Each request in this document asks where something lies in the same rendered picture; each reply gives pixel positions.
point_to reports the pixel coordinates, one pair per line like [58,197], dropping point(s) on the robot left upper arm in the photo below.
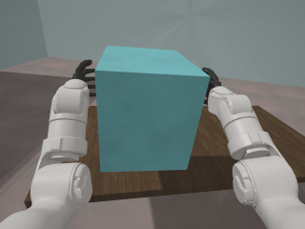
[57,191]

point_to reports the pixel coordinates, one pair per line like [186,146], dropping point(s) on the robot right upper arm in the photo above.
[268,185]

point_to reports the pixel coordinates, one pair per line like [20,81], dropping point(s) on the robot left hand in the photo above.
[80,73]

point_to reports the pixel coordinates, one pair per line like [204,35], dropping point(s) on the robot right hand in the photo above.
[214,82]

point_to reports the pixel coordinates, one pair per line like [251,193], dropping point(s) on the left robot forearm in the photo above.
[66,139]

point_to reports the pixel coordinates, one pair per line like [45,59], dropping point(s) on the carton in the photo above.
[149,103]

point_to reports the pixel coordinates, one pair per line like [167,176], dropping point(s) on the right robot forearm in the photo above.
[245,135]

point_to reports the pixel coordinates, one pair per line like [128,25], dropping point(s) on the table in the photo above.
[210,166]

